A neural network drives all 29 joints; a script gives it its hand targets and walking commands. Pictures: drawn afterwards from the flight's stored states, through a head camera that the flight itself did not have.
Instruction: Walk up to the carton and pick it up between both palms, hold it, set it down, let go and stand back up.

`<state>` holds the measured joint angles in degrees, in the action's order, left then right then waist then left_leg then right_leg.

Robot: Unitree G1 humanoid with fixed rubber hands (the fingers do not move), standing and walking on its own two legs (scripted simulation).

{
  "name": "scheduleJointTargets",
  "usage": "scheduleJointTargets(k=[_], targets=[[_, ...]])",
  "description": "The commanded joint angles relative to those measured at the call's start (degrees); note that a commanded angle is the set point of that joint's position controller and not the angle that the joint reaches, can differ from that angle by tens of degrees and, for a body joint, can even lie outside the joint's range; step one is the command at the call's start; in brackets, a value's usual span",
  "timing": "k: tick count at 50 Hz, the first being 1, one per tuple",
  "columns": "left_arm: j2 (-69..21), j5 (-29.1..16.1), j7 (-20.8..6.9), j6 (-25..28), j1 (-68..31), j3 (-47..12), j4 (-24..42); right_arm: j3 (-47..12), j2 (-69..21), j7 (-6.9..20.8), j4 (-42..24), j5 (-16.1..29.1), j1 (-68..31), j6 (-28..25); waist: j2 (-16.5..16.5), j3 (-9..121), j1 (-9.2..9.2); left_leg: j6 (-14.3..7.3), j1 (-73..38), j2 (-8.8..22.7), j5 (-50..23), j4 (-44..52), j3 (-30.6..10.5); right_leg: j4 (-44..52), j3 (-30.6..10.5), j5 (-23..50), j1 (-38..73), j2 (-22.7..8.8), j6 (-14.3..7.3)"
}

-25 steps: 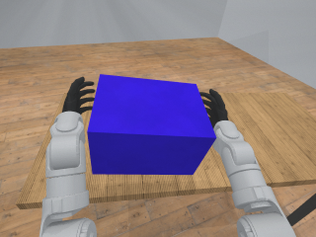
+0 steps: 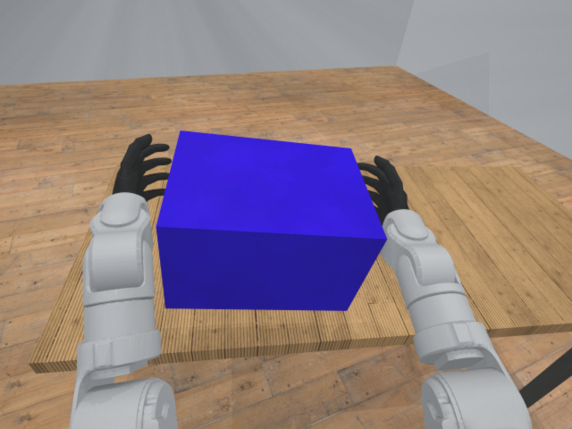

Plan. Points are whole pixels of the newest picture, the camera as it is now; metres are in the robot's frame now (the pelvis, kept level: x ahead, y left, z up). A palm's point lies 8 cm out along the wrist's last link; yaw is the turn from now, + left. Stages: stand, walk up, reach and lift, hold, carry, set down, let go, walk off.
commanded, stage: hold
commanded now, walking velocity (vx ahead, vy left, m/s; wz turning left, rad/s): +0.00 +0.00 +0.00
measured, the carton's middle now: (265, 222) +0.36 +0.02 +0.14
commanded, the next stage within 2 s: none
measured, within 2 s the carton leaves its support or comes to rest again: neither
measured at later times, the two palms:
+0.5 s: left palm (134, 200) +0.34 +0.18 +0.20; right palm (394, 217) +0.34 -0.16 +0.17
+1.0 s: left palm (136, 196) +0.35 +0.18 +0.20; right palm (392, 212) +0.35 -0.16 +0.17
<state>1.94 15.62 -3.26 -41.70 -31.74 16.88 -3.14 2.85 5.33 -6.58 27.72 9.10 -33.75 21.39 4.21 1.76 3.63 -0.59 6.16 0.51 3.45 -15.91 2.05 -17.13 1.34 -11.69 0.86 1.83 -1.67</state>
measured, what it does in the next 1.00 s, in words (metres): stands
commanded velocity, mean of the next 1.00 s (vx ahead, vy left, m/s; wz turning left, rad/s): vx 0.00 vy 0.00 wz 0.00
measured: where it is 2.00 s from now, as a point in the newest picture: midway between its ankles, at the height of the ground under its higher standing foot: outside the picture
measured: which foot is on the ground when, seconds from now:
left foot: down 0.00-1.00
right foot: down 0.00-1.00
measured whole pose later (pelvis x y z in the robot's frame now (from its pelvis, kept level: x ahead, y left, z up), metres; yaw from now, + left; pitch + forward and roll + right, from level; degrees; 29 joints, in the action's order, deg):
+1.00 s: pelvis +0.01 +0.00 +0.00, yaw +0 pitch -7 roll +0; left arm 2.1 14.6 -2.7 -41.0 -29.2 15.4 -0.4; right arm 1.3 5.9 -7.7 24.6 11.0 -31.1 20.5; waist 4.3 1.4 4.3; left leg -0.3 5.9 0.6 4.7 -17.2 1.7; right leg -16.5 1.7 -12.1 2.1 1.9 -1.7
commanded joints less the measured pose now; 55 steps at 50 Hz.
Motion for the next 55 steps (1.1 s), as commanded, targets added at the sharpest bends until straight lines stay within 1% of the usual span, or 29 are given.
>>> scheduleJointTargets(k=[1, 2, 3, 4, 5, 8, 12, 13, 14, 15, 17, 21, 23, 25, 26, 28, 31, 34, 37, 40, 43, 47, 48, 49, 50, 51, 52, 54, 55], targets=[[-27.47, -10.87, -7.79, 3.78, -30.61, -27.06, 7.33, -19.53, -28.34, 5.25, -21.29, 5.39, -44.37, -4.74, -4.69, 20.20, 1.08, -0.41, -20.60, -0.69, -5.12, -1.16, -0.34, 4.56, 1.55, 13.76, -10.02, -0.36, 3.88], [-26.95, -11.58, -7.87, 4.44, -31.65, -27.85, 8.62, -20.61, -28.82, 4.88, -22.54, 5.82, -45.11, -5.28, -3.97, 20.77, 0.96, -0.14, -20.04, -1.02, -6.26, -1.71, -0.05, 4.35, 1.82, 15.74, -9.30, -0.49, 4.33], [-26.14, -11.47, -7.53, 4.35, -31.86, -28.64, 9.50, -20.79, -28.13, 4.71, -22.27, 5.99, -43.20, -5.08, -6.80, 21.76, 1.46, 0.24, -19.95, -0.95, -8.49, -2.54, -0.64, 3.77, 1.18, 18.42, -7.78, -0.80, 4.12], [-27.51, -12.14, -7.54, 4.59, -31.66, -29.45, 9.03, -22.67, -28.82, 4.59, -27.37, 7.17, -48.12, -6.25, -5.24, 23.68, 0.51, 0.24, -21.01, -0.99, -8.25, -2.98, -0.52, 3.52, 1.73, 18.15, -8.62, -0.12, 4.04], [-26.84, -11.26, -7.41, 3.94, -30.15, -28.22, 6.63, -21.32, -27.35, 4.49, -24.16, 6.91, -46.26, -5.58, -6.71, 20.62, 0.46, 0.33, -20.22, -1.43, -6.01, -2.50, -0.49, 4.68, 1.64, 14.79, -9.44, -0.21, 3.90], [-26.95, -10.75, -6.79, 4.18, -29.01, -29.48, 11.68, -22.95, -27.60, 4.31, -25.35, 7.79, -42.56, -5.45, -6.59, 23.06, 0.35, 0.38, -22.39, -0.84, -8.94, -3.17, -1.02, 3.40, 1.52, 17.31, -7.98, 0.14, 3.58], [-26.65, -10.97, -7.55, 4.07, -28.42, -29.01, 8.45, -21.69, -27.48, 4.21, -24.28, 6.25, -42.85, -4.57, -3.53, 16.72, 1.36, 0.07, -18.87, -0.29, -5.51, -1.12, -0.79, 5.06, 1.63, 12.08, -9.34, -0.01, 3.72], [-26.39, -10.11, -7.58, 3.27, -27.40, -29.09, 9.07, -20.95, -26.55, 4.31, -23.23, 6.75, -41.37, -4.46, -5.57, 15.43, 1.47, 0.46, -19.61, -0.62, -5.42, -1.68, -0.56, 4.87, 1.66, 12.52, -9.92, 0.16, 3.48], [-25.91, -9.44, -7.70, 2.55, -25.94, -26.93, 7.13, -21.29, -27.00, 4.28, -23.49, 6.96, -42.80, -4.30, -3.70, 14.47, 0.54, -0.28, -18.42, -0.75, -5.28, -0.93, -0.59, 5.35, 1.36, 13.03, -8.82, -0.15, 3.47], [-26.52, -9.27, -7.62, 2.94, -28.19, -28.05, 10.39, -22.38, -27.44, 4.49, -24.53, 7.66, -42.64, -4.68, -5.13, 16.47, 0.37, -0.05, -19.73, -0.44, -7.03, -1.52, -0.68, 4.55, 1.44, 13.56, -8.41, 0.02, 3.41], [-26.93, -10.92, -7.12, 3.60, -27.25, -29.53, 11.92, -23.48, -28.11, 4.67, -28.40, 7.66, -43.71, -5.13, -3.54, 18.74, 0.10, 0.50, -20.43, -0.09, -8.48, -2.03, -0.85, 4.72, 1.52, 15.08, -8.81, -0.07, 3.66], [-25.97, -9.51, -7.31, 3.15, -28.98, -27.31, 9.23, -21.50, -26.76, 4.89, -24.16, 6.40, -43.78, -4.69, -5.27, 16.71, -0.15, -0.32, -19.19, -0.41, -3.93, -1.14, -0.17, 5.17, 1.40, 10.72, -10.17, -0.23, 3.24], [-26.16, -10.52, -7.22, 3.25, -28.78, -28.40, 10.35, -21.04, -26.92, 4.98, -23.49, 6.01, -42.98, -4.86, -3.57, 17.66, 0.47, -0.42, -19.73, 0.04, -3.31, -0.78, -0.64, 5.07, 1.54, 9.40, -10.43, -0.42, 3.04], [-27.31, -10.52, -6.78, 3.78, -32.36, -29.99, 10.61, -19.47, -26.86, 5.54, -22.52, 5.43, -43.39, -5.27, -5.77, 17.70, 1.63, 0.51, -20.56, 0.32, -1.50, -0.49, -0.66, 4.90, 2.26, 8.22, -13.08, -0.40, 2.78], [-27.13, -10.99, -6.76, 3.83, -30.68, -29.06, 10.52, -21.02, -27.82, 5.56, -24.45, 5.81, -43.50, -5.57, -5.25, 20.72, 0.07, -0.19, -20.54, 0.11, -2.88, -1.45, -0.35, 4.51, 1.64, 9.42, -11.10, -0.35, 2.62], [-26.19, -10.00, -6.60, 2.80, -27.09, -26.71, 5.13, -20.73, -27.56, 5.39, -24.98, 5.36, -47.12, -5.43, -3.81, 16.19, -0.79, -0.71, -17.62, -0.14, -1.55, -0.77, -0.34, 5.45, 1.53, 8.04, -11.39, -0.30, 2.91], [-26.40, -9.03, -7.59, 2.23, -28.23, -25.81, 4.59, -18.24, -26.50, 5.46, -19.57, 5.05, -44.73, -4.75, -4.98, 15.90, 0.93, -1.17, -19.07, -0.52, 0.18, -0.37, -0.10, 6.02, 1.68, 5.97, -11.69, -0.62, 3.22], [-25.58, -8.79, -7.76, 2.80, -30.93, -25.21, 3.84, -17.80, -26.82, 5.78, -20.13, 3.84, -47.54, -5.36, -4.55, 15.83, 0.31, -1.20, -17.47, -0.37, 1.87, 0.16, 0.69, 5.70, 2.10, 3.88, -11.84, -0.67, 2.91], [-27.94, -10.85, -7.14, 3.11, -30.37, -28.94, 9.23, -20.01, -28.52, 5.23, -23.64, 5.59, -45.82, -5.93, -5.88, 21.86, 1.02, 0.20, -20.70, -0.12, -5.40, -2.14, -0.51, 4.18, 1.89, 12.60, -8.82, -0.46, 3.35], [-27.89, -10.93, -7.14, 3.55, -30.19, -27.93, 5.45, -19.48, -27.96, 4.92, -21.55, 5.40, -46.00, -5.58, -4.91, 19.33, 1.13, -0.09, -19.01, -0.59, -4.03, -1.79, -0.57, 4.36, 1.69, 11.76, -9.55, -0.66, 3.43], [-27.31, -10.66, -6.69, 3.85, -31.14, -28.51, 7.16, -19.12, -27.41, 5.60, -20.87, 5.04, -44.74, -5.65, -5.93, 19.79, 1.59, 0.02, -20.88, 0.00, -1.50, -1.20, -1.29, 4.88, 1.95, 7.79, -12.04, -0.32, 3.17], [-27.96, -11.21, -6.94, 3.57, -28.16, -29.91, 10.29, -22.28, -28.28, 4.21, -27.20, 7.48, -45.06, -6.12, -6.63, 23.07, 1.19, 0.75, -22.85, -1.05, -10.05, -3.81, -0.71, 3.85, 1.70, 19.12, -7.84, -0.06, 3.71], [-28.80, -11.19, -6.91, 3.32, -27.19, -30.92, 11.24, -21.59, -27.84, 4.08, -24.41, 8.00, -41.45, -5.30, -8.25, 21.06, 1.84, 1.29, -22.81, -0.79, -11.05, -3.49, -1.19, 3.92, 1.85, 18.45, -7.56, 0.34, 3.31], [-27.31, -10.45, -6.77, 3.91, -27.98, -30.15, 10.36, -22.60, -27.86, 4.08, -24.80, 7.73, -42.62, -5.28, -5.94, 19.55, 1.25, 0.96, -22.52, -0.48, -10.84, -3.11, -1.36, 3.86, 1.79, 18.91, -7.48, 0.09, 3.75], [-26.15, -9.55, -7.28, 2.99, -26.71, -28.40, 9.64, -21.16, -26.16, 4.29, -22.70, 7.62, -41.55, -4.58, -7.58, 18.35, 1.17, 1.13, -22.56, -0.54, -10.70, -3.19, -0.81, 4.19, 1.71, 17.42, -8.91, 0.21, 3.30], [-24.88, -8.92, -7.34, 2.41, -26.29, -26.73, 8.58, -20.74, -25.35, 4.51, -20.97, 6.73, -39.99, -3.75, -6.01, 15.55, 0.78, 0.81, -20.20, -0.35, -6.99, -1.96, -1.04, 4.85, 1.32, 13.66, -9.16, -0.02, 3.17], [-24.98, -10.41, -7.83, 2.62, -26.85, -27.82, 8.13, -20.77, -25.12, 4.33, -25.09, 6.53, -43.81, -4.62, -4.14, 16.26, 1.27, 0.09, -19.00, -0.61, -4.65, -1.62, -0.73, 5.17, 1.84, 12.22, -9.82, -0.33, 3.71], [-25.86, -9.58, -7.67, 2.62, -26.52, -28.12, 9.58, -21.88, -27.08, 4.04, -26.33, 7.14, -43.20, -4.66, -5.14, 16.34, 0.58, -0.04, -18.92, -0.83, -6.14, -1.71, -0.38, 4.29, 2.01, 15.34, -7.93, -0.15, 3.79], [-27.12, -11.33, -7.48, 3.06, -26.08, -29.22, 11.78, -24.49, -28.57, 3.74, -30.85, 8.22, -44.39, -4.91, -2.34, 20.65, 0.20, -0.29, -20.35, -0.81, -10.04, -3.00, -0.52, 3.84, 1.29, 18.73, -5.85, 0.21, 4.36]])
